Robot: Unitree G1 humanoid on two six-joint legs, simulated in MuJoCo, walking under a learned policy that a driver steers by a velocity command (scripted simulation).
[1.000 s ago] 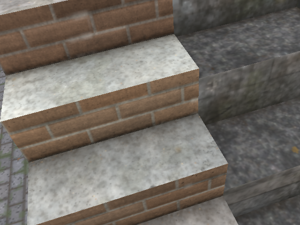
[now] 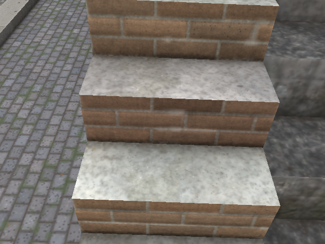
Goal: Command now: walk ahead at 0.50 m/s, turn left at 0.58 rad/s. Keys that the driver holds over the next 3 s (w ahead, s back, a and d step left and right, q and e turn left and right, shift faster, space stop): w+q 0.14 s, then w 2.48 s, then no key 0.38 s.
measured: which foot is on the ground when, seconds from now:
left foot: down 0.00-0.04, up 0.06-0.16, down 0.18-0.42, up 0.44-0.72, down 0.74-1.00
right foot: up 0.00-0.04, down 0.06-0.22, up 0.24-0.46, down 0.48-0.70, up 0.72-1.00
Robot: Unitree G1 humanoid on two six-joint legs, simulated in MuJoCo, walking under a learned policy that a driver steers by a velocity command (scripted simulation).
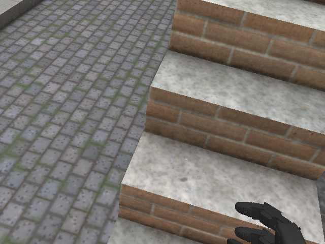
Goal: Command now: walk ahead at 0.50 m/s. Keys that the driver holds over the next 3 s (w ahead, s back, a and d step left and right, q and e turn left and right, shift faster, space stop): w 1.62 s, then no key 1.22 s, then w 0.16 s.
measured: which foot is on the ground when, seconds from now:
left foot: down 0.00-0.18, up 0.20-0.62, down 0.64-1.00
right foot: up 0.00-0.20, down 0.22-0.62, up 0.64-1.00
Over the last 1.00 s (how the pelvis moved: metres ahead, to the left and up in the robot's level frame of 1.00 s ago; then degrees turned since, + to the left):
-0.47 0.07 -0.40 13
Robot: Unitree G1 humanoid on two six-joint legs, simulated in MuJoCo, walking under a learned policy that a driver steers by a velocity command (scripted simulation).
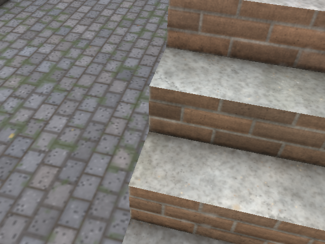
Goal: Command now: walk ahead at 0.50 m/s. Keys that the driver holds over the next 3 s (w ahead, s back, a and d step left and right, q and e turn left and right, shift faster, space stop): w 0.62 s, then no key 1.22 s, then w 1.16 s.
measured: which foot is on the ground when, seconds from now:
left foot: down 0.00-0.22, up 0.24-0.64, down 0.66-1.00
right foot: up 0.00-0.26, down 0.28-0.68, up 0.70-0.90, down 0.92-1.00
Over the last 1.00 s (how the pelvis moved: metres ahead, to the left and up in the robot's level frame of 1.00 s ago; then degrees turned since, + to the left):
-0.45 0.11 -0.41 -1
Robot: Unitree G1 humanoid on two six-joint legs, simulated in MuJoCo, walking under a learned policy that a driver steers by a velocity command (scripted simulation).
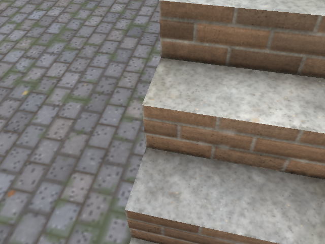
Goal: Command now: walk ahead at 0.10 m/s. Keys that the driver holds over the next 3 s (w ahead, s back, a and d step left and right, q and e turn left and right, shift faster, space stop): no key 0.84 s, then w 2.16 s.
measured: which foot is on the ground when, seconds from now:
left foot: down 0.00-1.00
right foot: down 0.00-1.00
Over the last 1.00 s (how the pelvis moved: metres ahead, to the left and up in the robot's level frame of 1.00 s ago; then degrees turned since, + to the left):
-0.14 0.02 -0.16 1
